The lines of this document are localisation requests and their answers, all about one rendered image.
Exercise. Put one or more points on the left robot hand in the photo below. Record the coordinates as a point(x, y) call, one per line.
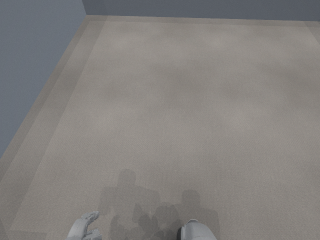
point(80, 227)

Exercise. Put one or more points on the robot right shin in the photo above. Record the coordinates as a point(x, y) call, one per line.
point(192, 220)

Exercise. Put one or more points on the robot right thigh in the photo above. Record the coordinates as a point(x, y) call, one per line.
point(196, 231)

